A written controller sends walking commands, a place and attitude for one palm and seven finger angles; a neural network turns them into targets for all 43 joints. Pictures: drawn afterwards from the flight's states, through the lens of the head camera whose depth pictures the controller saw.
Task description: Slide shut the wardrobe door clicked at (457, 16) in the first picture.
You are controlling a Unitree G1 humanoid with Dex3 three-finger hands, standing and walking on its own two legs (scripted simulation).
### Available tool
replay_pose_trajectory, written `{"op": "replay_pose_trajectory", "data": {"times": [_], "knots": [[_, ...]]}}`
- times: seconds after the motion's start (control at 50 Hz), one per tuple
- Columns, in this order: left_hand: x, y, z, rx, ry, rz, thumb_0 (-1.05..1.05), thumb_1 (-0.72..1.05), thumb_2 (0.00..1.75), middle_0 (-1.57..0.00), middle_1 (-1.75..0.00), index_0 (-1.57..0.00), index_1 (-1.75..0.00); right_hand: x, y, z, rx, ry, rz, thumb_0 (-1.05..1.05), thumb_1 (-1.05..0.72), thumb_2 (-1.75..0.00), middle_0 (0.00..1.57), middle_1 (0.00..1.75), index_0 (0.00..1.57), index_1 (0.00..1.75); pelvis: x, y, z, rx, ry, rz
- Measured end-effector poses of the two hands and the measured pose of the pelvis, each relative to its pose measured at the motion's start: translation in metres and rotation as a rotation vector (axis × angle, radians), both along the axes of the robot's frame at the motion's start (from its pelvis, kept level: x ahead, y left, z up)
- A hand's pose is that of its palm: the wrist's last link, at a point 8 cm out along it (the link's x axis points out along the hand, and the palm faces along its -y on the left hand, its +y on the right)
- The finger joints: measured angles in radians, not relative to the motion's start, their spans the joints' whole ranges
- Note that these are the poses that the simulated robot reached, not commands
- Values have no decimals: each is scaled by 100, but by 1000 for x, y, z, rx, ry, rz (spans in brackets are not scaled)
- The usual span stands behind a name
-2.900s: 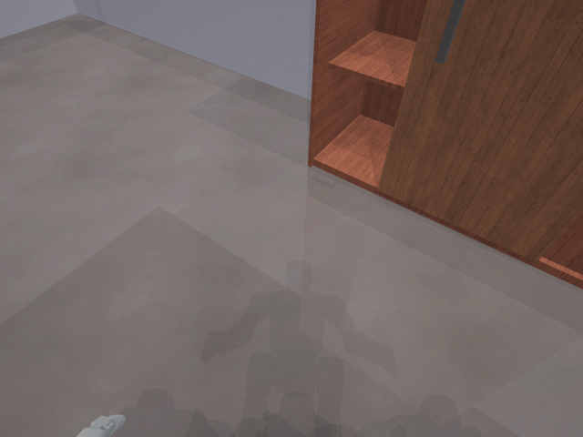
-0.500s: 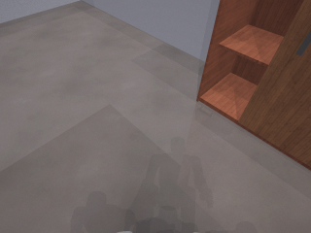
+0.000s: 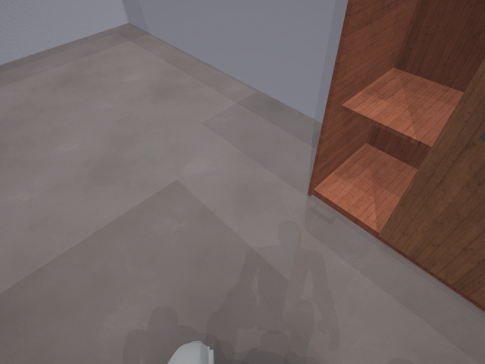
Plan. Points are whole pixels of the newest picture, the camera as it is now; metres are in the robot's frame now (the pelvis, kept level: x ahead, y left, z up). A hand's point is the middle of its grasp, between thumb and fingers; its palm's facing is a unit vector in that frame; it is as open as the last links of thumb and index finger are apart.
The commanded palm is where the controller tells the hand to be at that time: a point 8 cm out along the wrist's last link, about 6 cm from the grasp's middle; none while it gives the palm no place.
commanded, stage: walk to a spot facing it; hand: right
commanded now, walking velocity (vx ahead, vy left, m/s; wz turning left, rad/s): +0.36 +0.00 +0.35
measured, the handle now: out of the picture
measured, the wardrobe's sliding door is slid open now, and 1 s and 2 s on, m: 0.38 0.38 0.38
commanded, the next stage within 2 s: turn to face it in 0.16 s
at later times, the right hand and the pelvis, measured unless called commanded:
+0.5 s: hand (308, 293) +0.30 -0.12 -0.17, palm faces +0.02 +0.97 -0.23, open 7.1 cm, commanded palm none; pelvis +0.22 +0.07 -0.01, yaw +0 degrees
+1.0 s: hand (342, 285) +0.32 -0.20 -0.17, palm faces +0.30 +0.92 -0.27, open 7.4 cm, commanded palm none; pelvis +0.30 +0.04 -0.01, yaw -16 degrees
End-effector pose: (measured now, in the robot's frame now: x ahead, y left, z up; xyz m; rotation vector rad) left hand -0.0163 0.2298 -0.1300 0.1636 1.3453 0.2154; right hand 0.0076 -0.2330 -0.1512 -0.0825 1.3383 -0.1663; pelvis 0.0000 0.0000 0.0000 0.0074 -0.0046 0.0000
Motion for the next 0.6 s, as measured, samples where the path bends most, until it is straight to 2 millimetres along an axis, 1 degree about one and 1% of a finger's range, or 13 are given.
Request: {"op": "replay_pose_trajectory", "data": {"times": [0.08,0.16,0.22,0.26,0.28,0.32,0.36,0.4,0.46,0.54,0.6], "knots": [[-13,-6,-6,-42,121,73,-1,93,90,-20,-29,-20,-30,62,7,2,-11,-7,58,0,-91,-90,20,30,19,30,38,7,-2,-9,1,28],[-16,-11,-14,-92,226,149,0,92,90,-20,-29,-20,-30,136,26,-1,-22,-33,136,1,-91,-90,20,30,19,30,79,21,-10,-16,-2,59],[-8,-7,-26,-129,299,192,0,91,90,-20,-29,-20,-30,195,45,-8,-36,-91,184,1,-91,-90,20,30,19,30,116,38,-24,-13,-8,75],[8,1,-36,-149,329,203,0,91,90,-20,-29,-20,-30,226,57,-13,-50,-146,185,0,-91,-90,20,30,19,30,136,51,-33,-18,-13,80],[21,6,-38,-150,325,203,0,91,90,-20,-29,-20,-30,237,62,-12,-51,-162,180,0,-91,-90,20,30,20,30,144,55,-33,-15,-18,82],[57,19,-40,-138,278,189,0,91,90,-20,-29,-20,-30,251,70,-8,-50,-171,169,0,-91,-90,20,30,20,30,158,60,-28,-9,-25,77],[101,32,-39,-119,201,160,1,91,90,-20,-29,-20,-30,260,74,-1,-60,-172,149,0,-92,-90,20,30,20,30,172,63,-22,-3,-24,66],[147,43,-36,-102,118,127,1,91,90,-20,-29,-20,-30,269,72,6,-79,-172,136,-1,-94,-90,21,30,20,30,185,66,-16,0,-18,49],[211,53,-30,-86,8,73,0,91,90,-20,-29,-20,-30,280,70,11,-86,-167,116,-1,-95,-90,21,30,20,30,204,67,-10,4,-12,17],[274,66,-21,-42,-51,-13,1,94,90,-20,-29,-20,-30,288,62,9,-75,-168,55,-1,-95,-90,21,30,20,30,227,62,-10,13,-20,-33],[318,66,-15,-14,-80,-85,1,94,90,-20,-29,-20,-30,288,54,0,-57,-153,3,0,-94,-90,21,30,20,30,242,56,-13,20,-26,-69]]}}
